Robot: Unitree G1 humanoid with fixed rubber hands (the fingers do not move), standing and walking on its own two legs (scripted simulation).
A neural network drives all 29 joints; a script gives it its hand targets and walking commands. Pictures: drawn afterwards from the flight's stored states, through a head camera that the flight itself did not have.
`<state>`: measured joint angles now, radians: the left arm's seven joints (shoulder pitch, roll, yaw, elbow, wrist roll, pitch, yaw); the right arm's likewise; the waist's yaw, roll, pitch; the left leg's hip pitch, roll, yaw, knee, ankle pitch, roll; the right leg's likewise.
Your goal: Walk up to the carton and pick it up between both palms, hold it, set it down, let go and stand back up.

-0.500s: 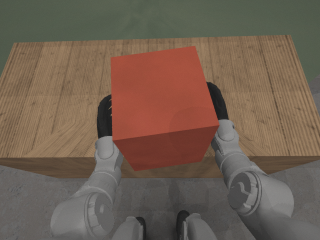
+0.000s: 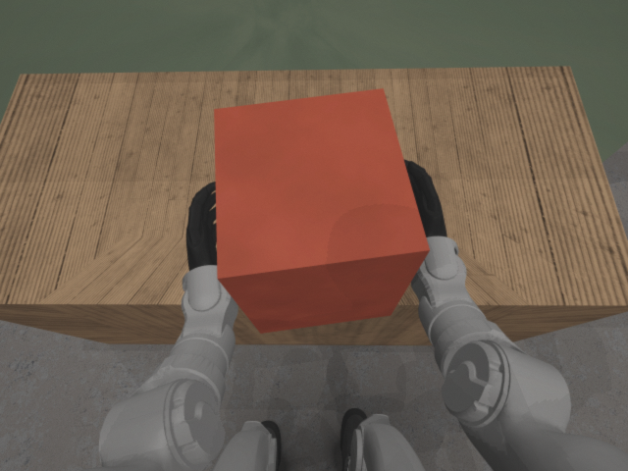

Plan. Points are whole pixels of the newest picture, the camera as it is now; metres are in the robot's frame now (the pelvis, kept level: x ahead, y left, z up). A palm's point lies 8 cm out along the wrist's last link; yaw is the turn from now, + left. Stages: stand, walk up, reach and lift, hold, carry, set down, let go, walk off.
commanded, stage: set down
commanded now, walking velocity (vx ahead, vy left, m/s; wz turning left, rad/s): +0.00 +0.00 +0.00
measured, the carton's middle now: (314, 226) +0.42 +0.02 -0.04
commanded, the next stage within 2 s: none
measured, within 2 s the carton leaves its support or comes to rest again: neither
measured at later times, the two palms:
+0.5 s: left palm (204, 234) +0.41 +0.17 -0.05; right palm (421, 212) +0.45 -0.13 -0.05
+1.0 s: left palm (186, 273) +0.35 +0.18 -0.05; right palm (458, 245) +0.40 -0.18 -0.06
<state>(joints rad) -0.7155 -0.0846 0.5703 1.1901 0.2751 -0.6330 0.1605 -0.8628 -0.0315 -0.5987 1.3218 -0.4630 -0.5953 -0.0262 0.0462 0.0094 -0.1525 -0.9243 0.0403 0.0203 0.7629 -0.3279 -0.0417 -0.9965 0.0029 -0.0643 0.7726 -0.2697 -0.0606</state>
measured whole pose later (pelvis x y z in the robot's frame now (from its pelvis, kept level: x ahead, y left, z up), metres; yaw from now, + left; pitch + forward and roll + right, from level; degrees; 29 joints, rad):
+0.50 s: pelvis +0.00 +0.01 -0.03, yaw -1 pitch +33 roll +0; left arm -0.85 0.01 0.30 1.37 0.02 -0.55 0.20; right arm -0.97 -0.16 -0.13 1.52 -0.03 -0.54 -0.07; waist 0.09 0.02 -0.26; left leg -1.10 0.07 0.01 0.95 -0.42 -0.05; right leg -1.15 0.02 -0.07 0.91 -0.33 -0.06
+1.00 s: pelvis -0.01 +0.02 -0.02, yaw -1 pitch +29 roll -2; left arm -0.53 -0.03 0.09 0.94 -0.06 -0.44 0.20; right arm -0.75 -0.30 0.03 1.37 0.24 -0.59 0.04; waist 0.11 0.04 -0.20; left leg -1.03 0.06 -0.01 0.94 -0.41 -0.03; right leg -1.06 0.02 -0.08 0.86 -0.30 -0.04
